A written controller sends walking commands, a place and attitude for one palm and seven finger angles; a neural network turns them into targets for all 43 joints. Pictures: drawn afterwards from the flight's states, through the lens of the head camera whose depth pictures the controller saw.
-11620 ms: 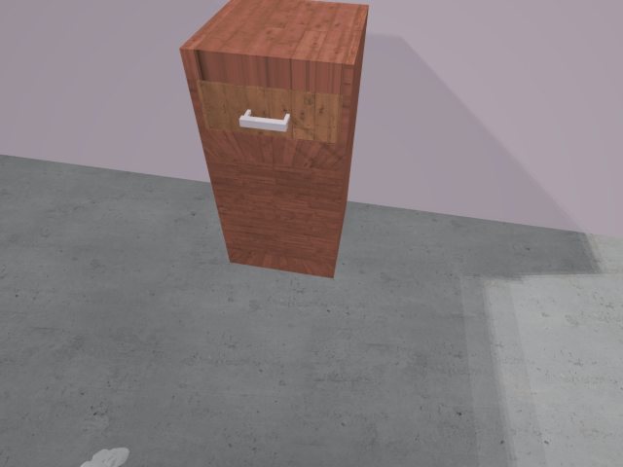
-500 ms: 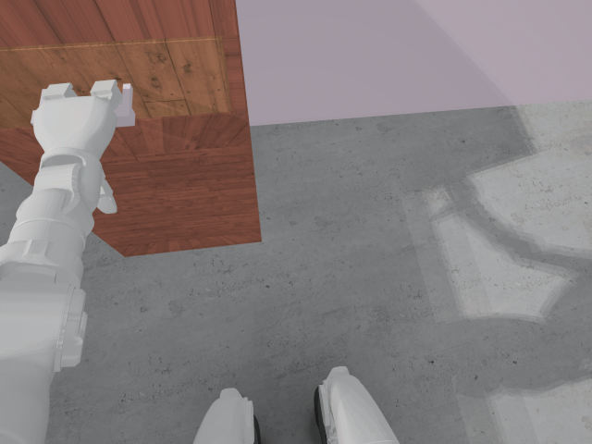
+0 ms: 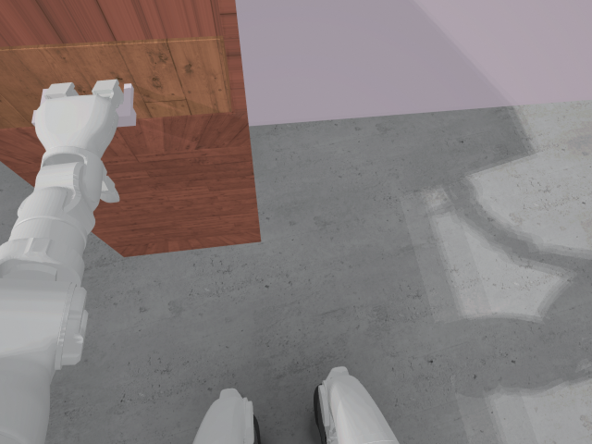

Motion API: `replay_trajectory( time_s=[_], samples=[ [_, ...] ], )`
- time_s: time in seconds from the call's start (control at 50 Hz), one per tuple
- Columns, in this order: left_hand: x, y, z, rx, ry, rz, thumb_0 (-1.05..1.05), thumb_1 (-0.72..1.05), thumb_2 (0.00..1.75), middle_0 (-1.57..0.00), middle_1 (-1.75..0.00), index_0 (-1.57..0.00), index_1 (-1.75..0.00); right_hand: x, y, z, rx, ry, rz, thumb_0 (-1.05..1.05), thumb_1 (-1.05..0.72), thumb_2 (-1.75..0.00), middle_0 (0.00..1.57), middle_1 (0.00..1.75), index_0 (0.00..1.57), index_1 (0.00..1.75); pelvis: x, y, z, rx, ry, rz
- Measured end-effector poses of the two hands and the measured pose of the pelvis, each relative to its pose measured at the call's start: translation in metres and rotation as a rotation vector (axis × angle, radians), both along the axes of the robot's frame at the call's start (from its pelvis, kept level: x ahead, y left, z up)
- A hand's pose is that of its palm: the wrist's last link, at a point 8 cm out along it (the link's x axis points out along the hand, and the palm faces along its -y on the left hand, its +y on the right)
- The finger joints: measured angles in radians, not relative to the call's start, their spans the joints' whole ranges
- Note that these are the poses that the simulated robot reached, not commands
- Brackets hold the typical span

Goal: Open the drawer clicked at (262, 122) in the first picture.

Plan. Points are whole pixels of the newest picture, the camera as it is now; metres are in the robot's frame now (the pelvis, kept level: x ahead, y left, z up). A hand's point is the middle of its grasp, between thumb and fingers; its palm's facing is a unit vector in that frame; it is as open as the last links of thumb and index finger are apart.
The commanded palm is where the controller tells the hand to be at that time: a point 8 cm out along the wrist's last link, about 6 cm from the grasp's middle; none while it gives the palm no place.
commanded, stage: close the thumb around the handle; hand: left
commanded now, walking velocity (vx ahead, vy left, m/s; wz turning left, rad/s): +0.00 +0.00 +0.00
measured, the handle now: (87, 106) +0.58 +0.24 +0.02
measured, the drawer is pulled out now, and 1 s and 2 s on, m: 0.00 0.04 0.16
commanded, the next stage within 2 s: pull the drawer open in 0.50 s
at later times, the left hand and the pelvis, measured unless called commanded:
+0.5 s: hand (95, 144) +0.53 +0.24 +0.00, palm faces -0.09 -0.01 -1.00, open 5.4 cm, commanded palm +0.52 +0.23 +0.05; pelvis +0.00 +0.00 +0.00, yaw -1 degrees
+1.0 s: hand (93, 171) +0.49 +0.24 +0.00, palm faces -0.07 -0.05 -1.00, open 5.3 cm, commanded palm +0.46 +0.23 +0.05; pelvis +0.02 +0.01 +0.02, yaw -1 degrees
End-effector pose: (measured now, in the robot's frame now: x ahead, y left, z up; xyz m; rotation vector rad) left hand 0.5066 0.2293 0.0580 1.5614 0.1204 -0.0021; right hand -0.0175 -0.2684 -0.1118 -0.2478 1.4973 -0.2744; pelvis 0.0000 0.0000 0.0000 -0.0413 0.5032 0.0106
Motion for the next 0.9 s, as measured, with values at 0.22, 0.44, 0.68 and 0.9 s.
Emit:
replay_trajectory(
  time_s=[0.22,0.44,0.68,0.9],
  samples=[
    [0.01,0.005,-0.002,0.001,0.019,0.024,0.0,0.21,0.6,-0.35,-1.27,-0.37,-1.27,0.005,0.0,0.0,-0.01,-0.007,-0.001,0.0,-0.9,-0.9,0.2,0.3,0.21,0.3,0.001,0.001,-0.002,-0.002,0.011,-0.003],
    [0.013,0.008,-0.002,-0.012,0.024,-0.002,0.0,0.74,0.83,-0.38,-1.33,-0.41,-1.33,0.0,0.005,0.0,-0.006,0.015,-0.01,0.0,-0.9,-0.9,0.2,0.3,0.21,0.3,0.004,0.004,-0.002,-0.004,0.016,-0.008],
    [0.01,0.008,-0.003,-0.012,0.008,-0.005,0.0,0.75,0.83,-0.35,-1.34,-0.41,-1.35,0.003,0.01,0.001,0.007,0.016,-0.018,0.0,-0.9,-0.9,0.2,0.3,0.21,0.3,0.008,0.007,0.0,-0.008,0.011,-0.012],
    [-0.016,0.007,-0.003,-0.032,0.007,-0.01,0.0,0.76,0.81,-0.33,-1.35,-0.41,-1.35,0.025,0.013,0.007,0.033,-0.015,-0.014,0.0,-0.9,-0.9,0.2,0.3,0.21,0.3,0.02,0.01,0.013,-0.003,-0.028,-0.023]
  ],
)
